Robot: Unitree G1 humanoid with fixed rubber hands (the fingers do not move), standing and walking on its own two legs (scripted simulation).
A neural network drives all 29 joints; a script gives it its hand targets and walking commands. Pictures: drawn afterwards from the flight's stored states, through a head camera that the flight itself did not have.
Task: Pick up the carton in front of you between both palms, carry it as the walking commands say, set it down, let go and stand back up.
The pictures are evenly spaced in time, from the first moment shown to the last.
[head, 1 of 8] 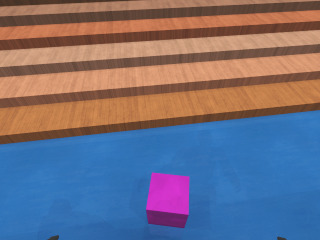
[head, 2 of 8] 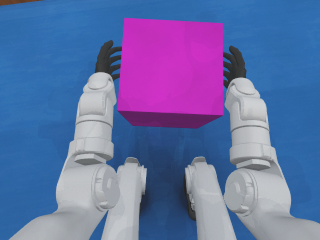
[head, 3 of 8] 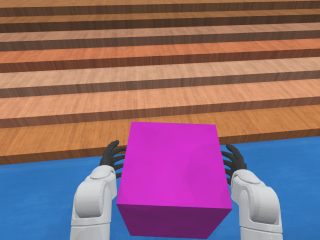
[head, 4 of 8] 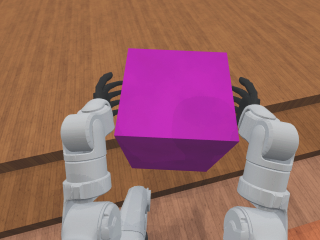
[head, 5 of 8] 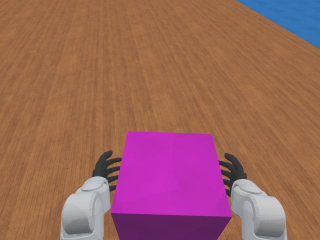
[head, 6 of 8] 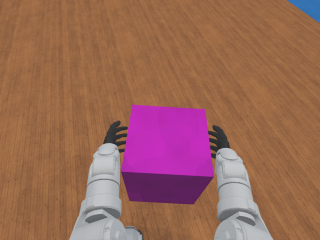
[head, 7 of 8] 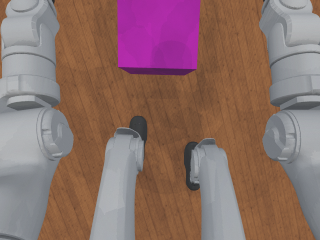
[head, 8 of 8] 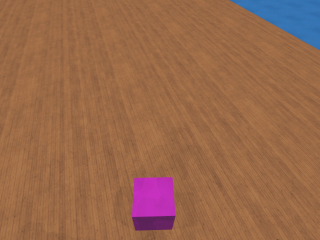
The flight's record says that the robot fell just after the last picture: no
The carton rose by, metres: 1.46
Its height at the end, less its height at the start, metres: +0.71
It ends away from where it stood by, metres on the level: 4.91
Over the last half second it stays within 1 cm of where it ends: yes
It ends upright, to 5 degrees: yes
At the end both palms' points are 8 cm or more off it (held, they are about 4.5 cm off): yes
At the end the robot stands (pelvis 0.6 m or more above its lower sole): yes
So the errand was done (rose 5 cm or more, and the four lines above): yes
